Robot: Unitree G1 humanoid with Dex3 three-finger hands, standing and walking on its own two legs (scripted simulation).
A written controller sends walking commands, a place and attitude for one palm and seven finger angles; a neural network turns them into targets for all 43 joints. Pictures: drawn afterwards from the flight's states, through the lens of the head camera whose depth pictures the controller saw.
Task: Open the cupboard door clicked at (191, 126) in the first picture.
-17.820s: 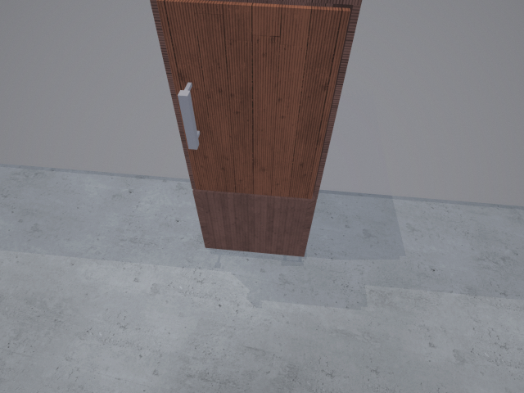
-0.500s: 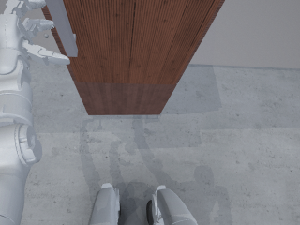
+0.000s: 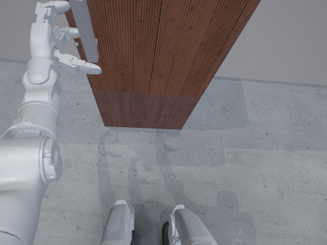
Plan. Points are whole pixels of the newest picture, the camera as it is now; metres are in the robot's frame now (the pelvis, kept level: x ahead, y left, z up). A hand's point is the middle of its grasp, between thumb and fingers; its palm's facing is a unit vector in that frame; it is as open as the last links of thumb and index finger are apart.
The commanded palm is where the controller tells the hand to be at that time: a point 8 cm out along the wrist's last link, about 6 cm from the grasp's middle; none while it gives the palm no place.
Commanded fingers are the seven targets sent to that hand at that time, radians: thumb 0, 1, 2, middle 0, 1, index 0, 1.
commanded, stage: slide the fingers in behind the handle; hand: left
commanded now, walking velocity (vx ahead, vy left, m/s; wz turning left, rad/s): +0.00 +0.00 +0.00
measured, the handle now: (87, 25) +0.60 +0.15 +0.08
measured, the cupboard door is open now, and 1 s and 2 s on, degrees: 0 0 0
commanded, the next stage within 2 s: move the hooked fingers beside the handle in 0.28 s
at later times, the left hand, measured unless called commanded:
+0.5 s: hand (75, 44) +0.55 +0.17 +0.08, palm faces +0.04 -1.00 -0.02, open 15.3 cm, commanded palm +0.54 +0.15 +0.07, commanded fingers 0.00 -0.50 0.30 -0.30 -1.20 -0.30 -1.20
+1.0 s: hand (72, 43) +0.55 +0.18 +0.08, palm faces +0.01 -1.00 -0.01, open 15.0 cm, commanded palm +0.54 +0.18 +0.07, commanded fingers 0.00 -0.50 0.30 -0.30 -1.20 -0.30 -1.20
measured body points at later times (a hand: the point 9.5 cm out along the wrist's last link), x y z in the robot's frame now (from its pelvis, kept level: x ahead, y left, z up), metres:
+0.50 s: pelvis -0.01 +0.00 +0.00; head +0.16 +0.05 +0.41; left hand +0.54 +0.23 +0.08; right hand -0.02 -0.26 -0.11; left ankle +0.04 +0.09 -0.63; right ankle -0.01 -0.12 -0.63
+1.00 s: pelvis +0.00 +0.01 +0.00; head +0.16 +0.04 +0.42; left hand +0.54 +0.23 +0.08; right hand -0.02 -0.26 -0.10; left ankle +0.04 +0.09 -0.63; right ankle -0.01 -0.12 -0.63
